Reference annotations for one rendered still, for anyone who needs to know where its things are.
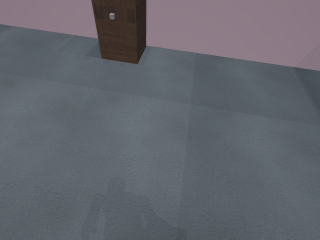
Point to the cabinet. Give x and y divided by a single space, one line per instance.
122 41

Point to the handle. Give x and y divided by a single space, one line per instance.
112 16

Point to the drawer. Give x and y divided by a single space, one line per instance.
121 14

